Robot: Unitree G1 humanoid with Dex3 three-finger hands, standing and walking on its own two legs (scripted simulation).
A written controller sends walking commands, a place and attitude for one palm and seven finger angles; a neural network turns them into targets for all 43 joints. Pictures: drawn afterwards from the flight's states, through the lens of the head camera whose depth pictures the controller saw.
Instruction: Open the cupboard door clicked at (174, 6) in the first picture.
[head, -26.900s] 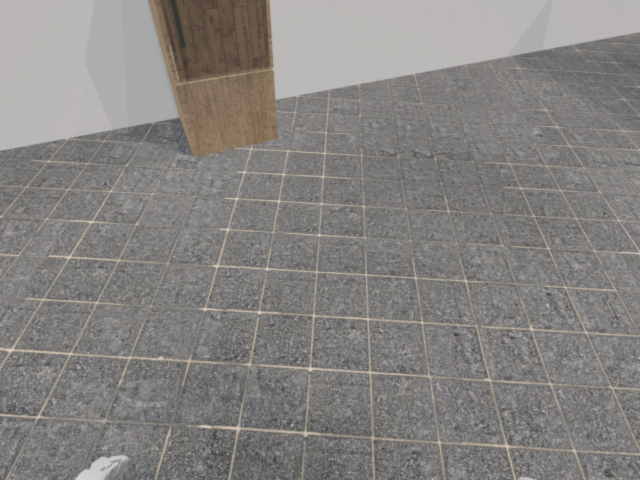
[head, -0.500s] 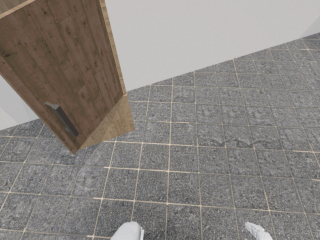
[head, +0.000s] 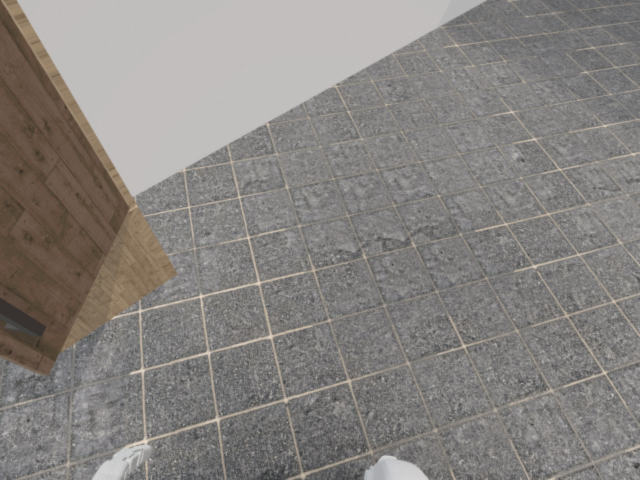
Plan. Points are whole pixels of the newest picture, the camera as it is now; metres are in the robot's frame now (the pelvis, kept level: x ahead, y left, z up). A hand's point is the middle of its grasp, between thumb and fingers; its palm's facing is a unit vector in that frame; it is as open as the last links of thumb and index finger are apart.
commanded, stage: walk to a spot facing it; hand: left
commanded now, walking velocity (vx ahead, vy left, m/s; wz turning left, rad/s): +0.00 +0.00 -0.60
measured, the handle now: out of the picture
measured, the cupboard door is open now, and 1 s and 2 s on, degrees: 41 41 41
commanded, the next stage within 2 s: turn to face it in 1.54 s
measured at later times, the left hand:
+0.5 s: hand (208, 437) +0.18 +0.17 -0.18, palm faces -0.27 -0.95 -0.17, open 7.3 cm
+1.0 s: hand (366, 290) +0.43 -0.06 -0.17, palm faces -0.58 -0.79 -0.21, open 7.3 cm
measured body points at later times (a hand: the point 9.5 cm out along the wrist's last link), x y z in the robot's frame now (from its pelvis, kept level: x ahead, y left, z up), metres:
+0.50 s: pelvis +0.07 +0.00 -0.01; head +0.10 +0.01 +0.44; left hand +0.19 +0.22 -0.16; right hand +0.06 -0.26 -0.13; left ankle +0.08 +0.10 -0.74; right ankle +0.00 -0.12 -0.69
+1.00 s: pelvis +0.22 -0.14 -0.02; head +0.26 -0.18 +0.43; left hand +0.46 -0.02 -0.15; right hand +0.03 -0.29 -0.17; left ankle +0.20 +0.06 -0.62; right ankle +0.23 -0.20 -0.74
